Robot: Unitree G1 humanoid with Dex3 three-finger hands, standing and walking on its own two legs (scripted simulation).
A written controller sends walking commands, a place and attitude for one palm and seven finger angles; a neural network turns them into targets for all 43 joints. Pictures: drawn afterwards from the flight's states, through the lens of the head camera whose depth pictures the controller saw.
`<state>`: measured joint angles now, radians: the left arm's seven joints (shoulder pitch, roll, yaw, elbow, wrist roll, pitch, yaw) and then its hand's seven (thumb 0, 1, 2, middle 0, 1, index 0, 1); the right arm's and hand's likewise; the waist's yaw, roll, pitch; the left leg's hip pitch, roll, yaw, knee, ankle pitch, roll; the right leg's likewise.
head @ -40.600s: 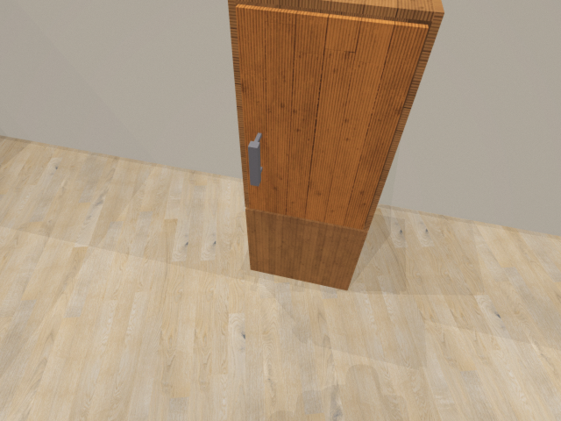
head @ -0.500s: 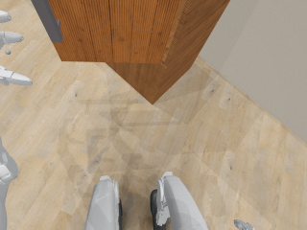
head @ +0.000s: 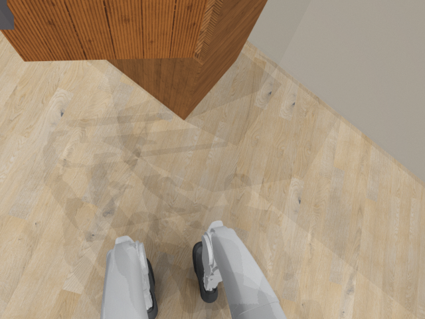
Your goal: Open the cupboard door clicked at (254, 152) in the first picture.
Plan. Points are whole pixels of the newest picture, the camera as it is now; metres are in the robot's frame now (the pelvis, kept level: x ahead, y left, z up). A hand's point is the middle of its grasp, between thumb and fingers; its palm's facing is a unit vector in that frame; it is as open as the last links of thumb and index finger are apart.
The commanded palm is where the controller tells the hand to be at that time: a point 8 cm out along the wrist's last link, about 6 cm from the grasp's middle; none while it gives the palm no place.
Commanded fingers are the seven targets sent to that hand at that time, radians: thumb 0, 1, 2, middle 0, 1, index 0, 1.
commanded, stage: move the hooked fingers beside the handle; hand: left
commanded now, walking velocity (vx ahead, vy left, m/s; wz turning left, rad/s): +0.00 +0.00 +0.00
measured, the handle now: out of the picture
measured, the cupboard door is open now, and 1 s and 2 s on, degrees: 47 47 47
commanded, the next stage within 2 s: slide the fingers in behind the handle in 0.64 s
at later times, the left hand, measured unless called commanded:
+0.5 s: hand out of the picture +0.56 +0.32 +0.07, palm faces +0.08 -1.00 -0.02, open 14.0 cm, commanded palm +0.56 +0.32 +0.06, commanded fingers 0.00 -0.50 0.30 -0.30 -1.20 -0.30 -1.20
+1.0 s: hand out of the picture +0.56 +0.30 +0.06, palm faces +0.07 -1.00 -0.01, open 14.0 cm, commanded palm +0.56 +0.30 +0.06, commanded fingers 0.00 -0.50 0.30 -0.30 -1.20 -0.30 -1.20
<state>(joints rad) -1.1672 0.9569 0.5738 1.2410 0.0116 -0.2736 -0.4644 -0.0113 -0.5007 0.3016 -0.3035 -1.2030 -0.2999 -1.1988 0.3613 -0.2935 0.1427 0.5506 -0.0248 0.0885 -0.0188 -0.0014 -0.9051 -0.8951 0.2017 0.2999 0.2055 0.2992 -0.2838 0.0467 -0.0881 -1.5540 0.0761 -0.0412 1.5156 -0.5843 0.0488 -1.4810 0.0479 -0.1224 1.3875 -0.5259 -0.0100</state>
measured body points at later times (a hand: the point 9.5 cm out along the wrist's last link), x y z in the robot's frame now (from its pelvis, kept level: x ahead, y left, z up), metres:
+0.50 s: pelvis +0.01 +0.01 +0.01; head +0.22 +0.08 +0.40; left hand +0.55 +0.37 +0.07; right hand +0.03 -0.26 -0.07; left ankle +0.04 +0.09 -0.57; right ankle +0.06 -0.12 -0.57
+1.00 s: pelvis +0.00 +0.00 +0.01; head +0.22 +0.07 +0.40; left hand +0.55 +0.36 +0.07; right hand +0.01 -0.26 -0.08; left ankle +0.04 +0.09 -0.57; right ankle +0.06 -0.12 -0.57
